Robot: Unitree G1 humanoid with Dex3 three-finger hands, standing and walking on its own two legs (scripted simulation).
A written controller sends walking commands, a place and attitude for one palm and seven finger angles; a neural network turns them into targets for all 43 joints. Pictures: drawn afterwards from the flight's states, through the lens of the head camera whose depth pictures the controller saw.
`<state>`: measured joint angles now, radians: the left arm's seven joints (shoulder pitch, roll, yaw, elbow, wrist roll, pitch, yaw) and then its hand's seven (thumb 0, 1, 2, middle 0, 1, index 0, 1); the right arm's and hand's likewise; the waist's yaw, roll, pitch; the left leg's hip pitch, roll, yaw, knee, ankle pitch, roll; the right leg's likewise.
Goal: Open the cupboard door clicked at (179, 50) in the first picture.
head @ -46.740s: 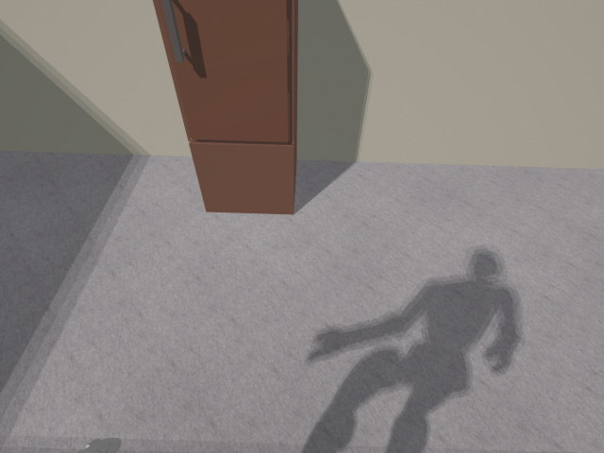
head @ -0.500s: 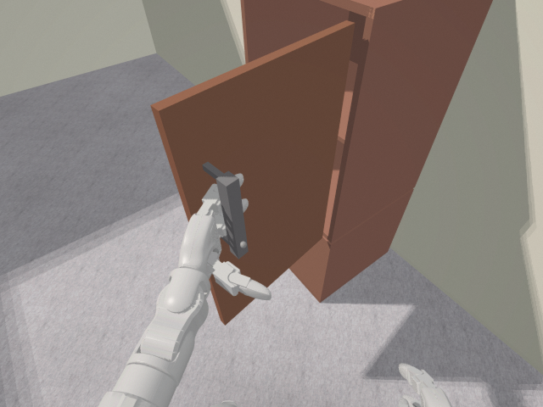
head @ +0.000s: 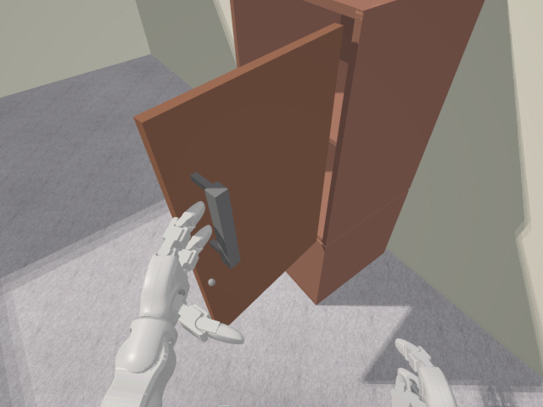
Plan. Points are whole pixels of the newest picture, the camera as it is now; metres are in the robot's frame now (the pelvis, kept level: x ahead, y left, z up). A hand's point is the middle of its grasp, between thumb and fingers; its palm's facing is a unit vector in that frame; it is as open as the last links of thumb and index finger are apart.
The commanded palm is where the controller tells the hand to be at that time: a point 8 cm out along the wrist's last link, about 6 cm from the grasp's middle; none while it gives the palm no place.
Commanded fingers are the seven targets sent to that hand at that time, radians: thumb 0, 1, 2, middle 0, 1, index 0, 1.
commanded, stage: slide the hand sideways off the handle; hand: left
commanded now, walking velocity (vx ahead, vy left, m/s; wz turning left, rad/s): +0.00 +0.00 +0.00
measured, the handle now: (216, 222) +0.36 +0.11 +0.09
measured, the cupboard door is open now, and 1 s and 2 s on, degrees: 100 100 100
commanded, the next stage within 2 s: draw the hand back to the body in 0.46 s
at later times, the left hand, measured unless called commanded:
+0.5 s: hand (167, 312) +0.22 +0.15 +0.09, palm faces +0.02 -1.00 -0.04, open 16.3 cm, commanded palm +0.20 +0.20 +0.09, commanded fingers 0.00 -0.50 0.30 -0.15 -0.30 -0.15 -0.30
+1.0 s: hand (125, 314) +0.20 +0.18 +0.12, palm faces +0.01 -1.00 -0.06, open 16.3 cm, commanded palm +0.18 +0.24 +0.13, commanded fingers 0.00 -0.40 0.34 -0.15 -0.30 -0.15 -0.30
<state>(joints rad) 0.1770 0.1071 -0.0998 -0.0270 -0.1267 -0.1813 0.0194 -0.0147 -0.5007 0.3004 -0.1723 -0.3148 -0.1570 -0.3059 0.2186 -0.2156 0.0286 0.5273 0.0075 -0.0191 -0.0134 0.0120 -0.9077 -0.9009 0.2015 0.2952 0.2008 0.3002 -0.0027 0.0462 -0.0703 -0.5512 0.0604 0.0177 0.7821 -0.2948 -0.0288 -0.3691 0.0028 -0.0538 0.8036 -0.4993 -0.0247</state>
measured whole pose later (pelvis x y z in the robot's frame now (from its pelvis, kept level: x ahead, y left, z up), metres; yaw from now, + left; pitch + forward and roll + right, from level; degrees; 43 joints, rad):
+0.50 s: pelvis +0.01 -0.01 +0.00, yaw +1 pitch +5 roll +0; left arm 0.39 0.19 0.08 -0.12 -0.25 -0.23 -0.18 -0.01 -0.50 0.30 -0.17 -0.31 -0.16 -0.31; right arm 0.25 -0.25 0.01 0.53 0.02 -0.08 -0.05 0.01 -0.91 -0.90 0.20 0.30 0.20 0.30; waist 0.01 0.05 -0.09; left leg -0.57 0.06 -0.01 0.81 -0.32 -0.04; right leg -0.38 0.01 -0.08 0.83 -0.53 -0.04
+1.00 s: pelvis +0.00 +0.01 +0.00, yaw +1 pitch +2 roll -1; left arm 0.41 0.24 0.13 -0.26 -0.29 -0.11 -0.21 -0.01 -0.50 0.30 -0.15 -0.30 -0.15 -0.30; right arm 0.25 -0.23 0.05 0.53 0.04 -0.16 -0.08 0.01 -0.91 -0.90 0.20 0.30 0.20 0.30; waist 0.03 0.07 -0.08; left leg -0.53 0.05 -0.01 0.79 -0.30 -0.02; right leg -0.32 0.00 -0.08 0.77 -0.49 -0.02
